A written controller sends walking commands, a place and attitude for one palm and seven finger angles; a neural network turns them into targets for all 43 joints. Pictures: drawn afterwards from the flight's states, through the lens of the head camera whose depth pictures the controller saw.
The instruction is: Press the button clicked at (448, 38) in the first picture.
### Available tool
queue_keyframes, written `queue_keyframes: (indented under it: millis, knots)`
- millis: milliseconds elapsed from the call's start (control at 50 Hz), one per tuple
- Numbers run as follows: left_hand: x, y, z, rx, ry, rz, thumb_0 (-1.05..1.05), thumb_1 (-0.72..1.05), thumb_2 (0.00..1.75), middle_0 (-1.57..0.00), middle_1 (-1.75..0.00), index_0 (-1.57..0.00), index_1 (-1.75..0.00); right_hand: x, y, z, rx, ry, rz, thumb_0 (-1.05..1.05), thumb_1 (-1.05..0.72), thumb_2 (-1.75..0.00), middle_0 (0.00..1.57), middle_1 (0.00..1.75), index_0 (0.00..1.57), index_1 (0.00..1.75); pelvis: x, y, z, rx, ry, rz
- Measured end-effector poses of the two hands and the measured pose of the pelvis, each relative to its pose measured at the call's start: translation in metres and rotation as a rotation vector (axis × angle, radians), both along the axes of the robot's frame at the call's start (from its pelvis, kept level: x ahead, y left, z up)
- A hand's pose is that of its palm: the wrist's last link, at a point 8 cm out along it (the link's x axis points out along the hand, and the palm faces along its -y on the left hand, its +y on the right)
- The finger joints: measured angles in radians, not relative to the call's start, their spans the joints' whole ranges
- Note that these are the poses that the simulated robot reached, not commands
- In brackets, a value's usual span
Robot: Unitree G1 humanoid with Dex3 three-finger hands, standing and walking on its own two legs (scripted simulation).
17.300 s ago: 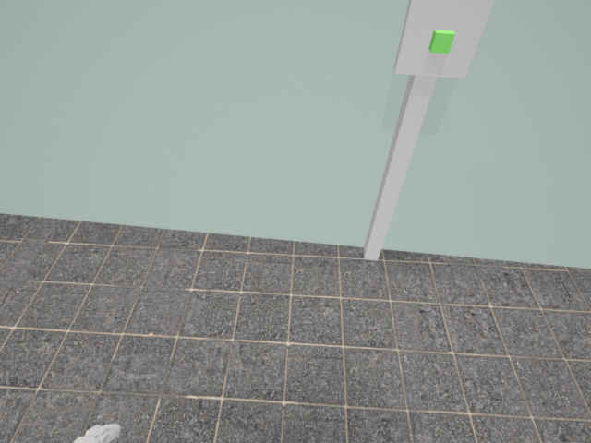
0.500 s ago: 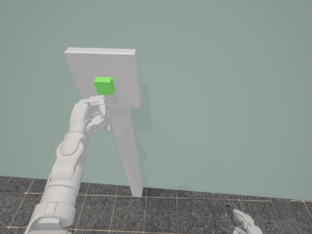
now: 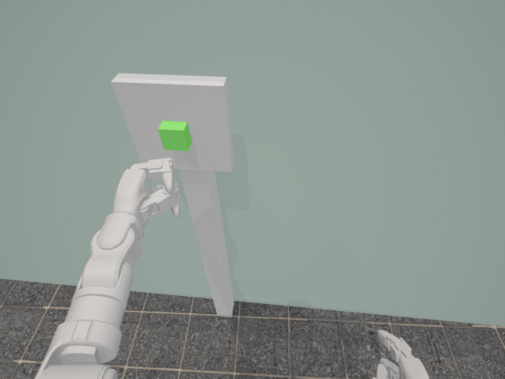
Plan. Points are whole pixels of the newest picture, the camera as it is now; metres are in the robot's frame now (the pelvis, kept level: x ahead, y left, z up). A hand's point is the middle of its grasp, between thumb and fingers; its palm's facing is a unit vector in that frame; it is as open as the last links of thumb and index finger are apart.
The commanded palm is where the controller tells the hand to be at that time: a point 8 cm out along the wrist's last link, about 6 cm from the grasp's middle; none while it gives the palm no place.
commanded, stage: aim a knuckle at the button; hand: left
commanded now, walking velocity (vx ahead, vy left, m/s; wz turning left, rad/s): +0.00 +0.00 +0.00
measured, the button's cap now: (176, 134) +0.47 +0.15 +0.16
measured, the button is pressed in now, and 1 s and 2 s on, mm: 0 5 7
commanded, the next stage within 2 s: press the button with the knuckle in 0.08 s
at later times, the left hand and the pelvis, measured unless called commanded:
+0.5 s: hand (182, 179) +0.38 +0.13 +0.14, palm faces -0.08 -1.00 -0.01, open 3.1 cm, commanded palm +0.37 +0.19 +0.13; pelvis +0.00 +0.01 +0.00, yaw +0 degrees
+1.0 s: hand (182, 167) +0.42 +0.14 +0.13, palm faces -0.05 -1.00 -0.02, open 2.7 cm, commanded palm +0.40 +0.19 +0.13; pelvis +0.00 +0.00 +0.00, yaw +0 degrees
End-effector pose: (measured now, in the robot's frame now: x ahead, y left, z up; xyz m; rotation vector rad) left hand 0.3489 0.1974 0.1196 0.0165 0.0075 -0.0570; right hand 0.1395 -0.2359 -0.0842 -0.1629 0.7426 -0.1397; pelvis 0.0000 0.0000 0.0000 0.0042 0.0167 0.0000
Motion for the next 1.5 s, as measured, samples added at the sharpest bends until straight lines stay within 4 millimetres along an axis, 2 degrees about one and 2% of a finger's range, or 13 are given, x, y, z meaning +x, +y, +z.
queue_keyframes:
  millis: [60, 200, 340, 440, 520, 620, 680, 820, 1080, 1220, 1500]
  knots:
    - [-0.003, 0.001, -0.001, 0.000, -0.012, 0.005, 0.02, 0.90, 0.90, -1.30, -1.50, -1.30, -1.50, -0.001, 0.001, 0.000, 0.000, 0.000, 0.001, 0.01, -0.90, -0.90, 0.20, 0.30, 0.20, 0.30, 0.000, 0.001, 0.000, 0.000, 0.001, -0.004]
    - [-0.005, 0.003, 0.017, -0.004, -0.097, 0.003, 0.02, 0.90, 0.90, -1.30, -1.50, -1.30, -1.50, -0.001, 0.005, -0.001, 0.000, 0.006, 0.010, 0.01, -0.90, -0.90, 0.20, 0.30, 0.20, 0.30, 0.003, 0.002, 0.000, -0.002, -0.007, 0.000]
    - [0.003, 0.002, 0.003, 0.004, 0.006, -0.007, 0.01, 0.90, 0.90, -1.30, -1.50, -1.30, -1.51, -0.002, 0.005, -0.002, -0.006, 0.019, 0.003, 0.01, -0.90, -0.90, 0.20, 0.30, 0.20, 0.30, 0.000, 0.005, 0.000, -0.004, -0.001, 0.006]
    - [0.010, -0.008, 0.012, -0.005, -0.053, -0.017, 0.02, 0.90, 0.90, -1.30, -1.50, -1.30, -1.51, -0.006, 0.005, -0.004, -0.014, 0.031, 0.003, 0.01, -0.90, -0.90, 0.20, 0.30, 0.20, 0.30, 0.000, 0.006, 0.000, -0.002, 0.004, 0.005]
    - [0.020, -0.014, 0.019, -0.015, -0.079, -0.018, 0.02, 0.90, 0.90, -1.30, -1.50, -1.30, -1.50, -0.011, 0.005, -0.007, -0.009, 0.051, -0.003, 0.01, -0.90, -0.90, 0.20, 0.30, 0.20, 0.30, 0.001, 0.006, -0.001, -0.001, 0.010, 0.001]
    - [0.033, -0.009, 0.008, 0.005, 0.002, 0.003, 0.01, 0.89, 0.90, -1.30, -1.50, -1.30, -1.50, -0.022, 0.002, -0.009, -0.003, 0.083, -0.030, 0.01, -0.90, -0.90, 0.20, 0.30, 0.20, 0.30, 0.002, 0.005, -0.001, -0.002, 0.019, -0.005]
    - [0.034, -0.007, 0.005, 0.005, 0.007, 0.010, 0.01, 0.90, 0.90, -1.30, -1.50, -1.30, -1.50, -0.028, -0.001, -0.011, -0.006, 0.100, -0.044, 0.01, -0.90, -0.90, 0.20, 0.30, 0.20, 0.30, 0.003, 0.005, -0.001, -0.002, 0.022, -0.009]
    - [0.039, -0.008, 0.018, -0.011, -0.069, 0.003, 0.02, 0.90, 0.90, -1.30, -1.50, -1.30, -1.50, -0.039, -0.006, -0.016, -0.018, 0.145, -0.050, 0.01, -0.90, -0.90, 0.20, 0.30, 0.20, 0.30, 0.004, 0.004, -0.001, -0.003, 0.025, -0.006]
    - [0.052, -0.005, 0.014, -0.009, -0.024, 0.010, -0.06, 0.83, 0.93, -1.30, -1.50, -1.30, -1.50, -0.054, -0.010, -0.020, -0.030, 0.187, -0.045, 0.01, -0.90, -0.90, 0.20, 0.30, 0.20, 0.30, -0.007, 0.003, -0.003, -0.005, 0.047, 0.010]
    - [0.059, -0.004, 0.014, 0.009, -0.029, 0.004, -0.06, 0.81, 0.95, -1.30, -1.50, -1.31, -1.50, -0.070, -0.010, -0.025, -0.037, 0.216, -0.041, 0.01, -0.90, -0.90, 0.20, 0.30, 0.20, 0.30, -0.016, 0.003, -0.007, -0.008, 0.062, 0.019]
    - [0.059, -0.004, 0.014, 0.014, -0.034, 0.014, -0.07, 0.77, 0.98, -1.30, -1.50, -1.34, -1.50, -0.119, -0.011, -0.036, -0.046, 0.288, -0.055, 0.01, -0.90, -0.90, 0.20, 0.30, 0.20, 0.30, -0.033, 0.006, -0.012, -0.009, 0.084, 0.028]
